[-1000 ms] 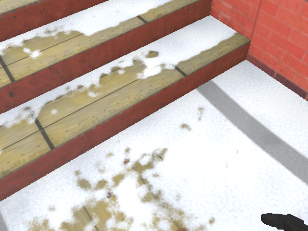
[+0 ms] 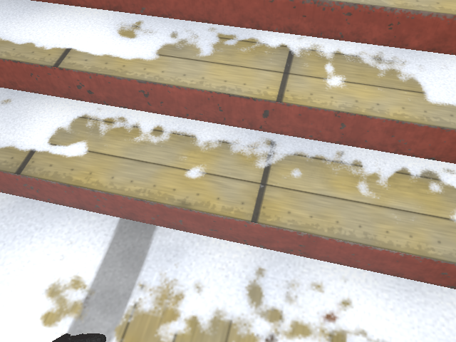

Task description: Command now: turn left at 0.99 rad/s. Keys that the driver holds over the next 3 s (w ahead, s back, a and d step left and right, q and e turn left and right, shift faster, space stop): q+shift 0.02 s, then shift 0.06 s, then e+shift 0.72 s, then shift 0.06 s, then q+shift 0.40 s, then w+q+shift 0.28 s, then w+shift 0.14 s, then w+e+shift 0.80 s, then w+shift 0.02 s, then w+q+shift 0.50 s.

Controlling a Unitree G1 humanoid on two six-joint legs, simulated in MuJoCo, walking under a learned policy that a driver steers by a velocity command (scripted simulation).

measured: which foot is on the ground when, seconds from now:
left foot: up 0.00-0.14, down 0.16-0.68, up 0.70-1.00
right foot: down 0.00-0.16, up 0.18-0.66, down 0.68-1.00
